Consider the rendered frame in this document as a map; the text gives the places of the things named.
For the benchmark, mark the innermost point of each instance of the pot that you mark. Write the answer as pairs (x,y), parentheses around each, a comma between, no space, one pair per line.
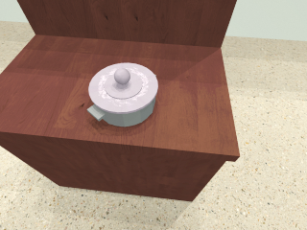
(122,120)

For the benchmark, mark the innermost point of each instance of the knob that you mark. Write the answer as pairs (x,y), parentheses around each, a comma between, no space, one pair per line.
(122,76)

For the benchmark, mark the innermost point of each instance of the table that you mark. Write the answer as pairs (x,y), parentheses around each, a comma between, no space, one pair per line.
(44,95)

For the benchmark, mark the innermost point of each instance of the lid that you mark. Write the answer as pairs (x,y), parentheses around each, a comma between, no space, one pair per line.
(116,98)

